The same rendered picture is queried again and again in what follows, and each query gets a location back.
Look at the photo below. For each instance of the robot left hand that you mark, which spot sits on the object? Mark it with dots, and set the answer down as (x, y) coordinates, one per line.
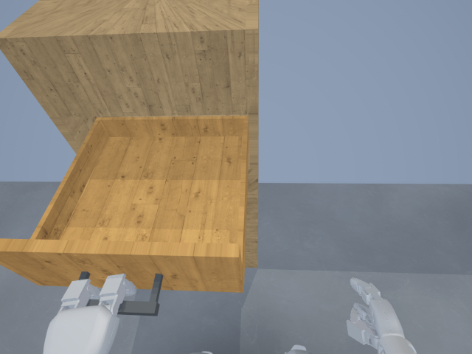
(82, 329)

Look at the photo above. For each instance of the robot right hand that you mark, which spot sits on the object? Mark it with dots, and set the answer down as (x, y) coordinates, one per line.
(379, 319)

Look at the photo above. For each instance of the handle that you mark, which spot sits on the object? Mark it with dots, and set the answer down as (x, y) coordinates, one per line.
(139, 308)

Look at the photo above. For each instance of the cabinet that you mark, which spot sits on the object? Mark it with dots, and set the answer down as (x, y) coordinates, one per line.
(84, 59)

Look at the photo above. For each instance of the right robot forearm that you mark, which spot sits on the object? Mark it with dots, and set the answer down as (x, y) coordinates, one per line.
(395, 345)

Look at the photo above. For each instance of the drawer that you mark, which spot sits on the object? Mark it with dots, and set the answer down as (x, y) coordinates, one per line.
(146, 196)

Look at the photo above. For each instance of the right robot shin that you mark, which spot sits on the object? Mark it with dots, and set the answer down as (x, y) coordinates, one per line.
(298, 347)

